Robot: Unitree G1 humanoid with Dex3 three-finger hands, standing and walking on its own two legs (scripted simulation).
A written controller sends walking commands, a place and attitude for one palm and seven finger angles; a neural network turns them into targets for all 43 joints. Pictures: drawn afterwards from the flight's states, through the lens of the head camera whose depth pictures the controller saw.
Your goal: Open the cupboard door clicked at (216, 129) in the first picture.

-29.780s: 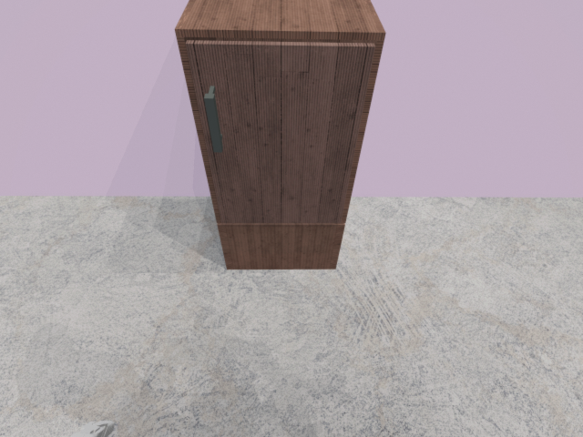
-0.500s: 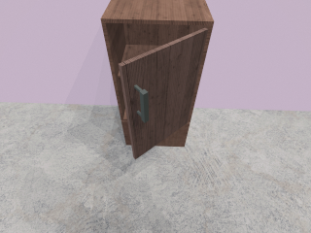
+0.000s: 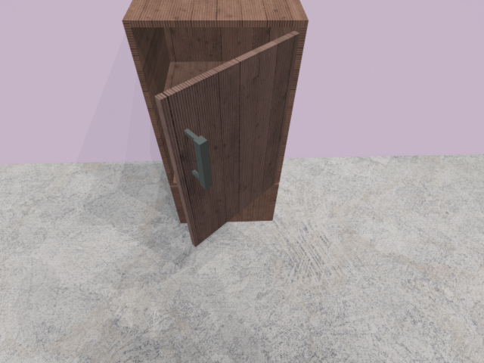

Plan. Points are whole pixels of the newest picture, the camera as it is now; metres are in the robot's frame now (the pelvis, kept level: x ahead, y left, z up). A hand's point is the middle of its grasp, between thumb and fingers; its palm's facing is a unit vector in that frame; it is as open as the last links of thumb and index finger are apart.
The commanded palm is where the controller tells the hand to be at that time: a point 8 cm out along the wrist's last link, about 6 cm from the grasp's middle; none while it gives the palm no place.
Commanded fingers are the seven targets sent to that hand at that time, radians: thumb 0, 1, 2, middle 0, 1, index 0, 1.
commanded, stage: walk to a spot facing it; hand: left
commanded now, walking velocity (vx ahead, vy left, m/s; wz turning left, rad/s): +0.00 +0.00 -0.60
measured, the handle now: (197, 159) +0.53 +0.14 -0.02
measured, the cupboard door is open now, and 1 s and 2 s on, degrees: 41 41 41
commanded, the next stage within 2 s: none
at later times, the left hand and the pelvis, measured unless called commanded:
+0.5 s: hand out of the picture +0.11 +0.15 -0.15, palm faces -0.21 -0.93 -0.30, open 7.4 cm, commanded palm none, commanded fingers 0.00 0.90 0.90 -0.20 -0.30 -0.20 -0.30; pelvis -0.02 -0.04 +0.00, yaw -15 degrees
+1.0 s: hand (192, 340) +0.19 +0.11 -0.16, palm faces -0.51 -0.82 -0.24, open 7.4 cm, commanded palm none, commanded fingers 0.00 0.90 0.90 -0.20 -0.30 -0.20 -0.30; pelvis +0.00 -0.03 +0.00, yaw -33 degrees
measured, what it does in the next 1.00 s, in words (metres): steps on the spot, turning right: left foot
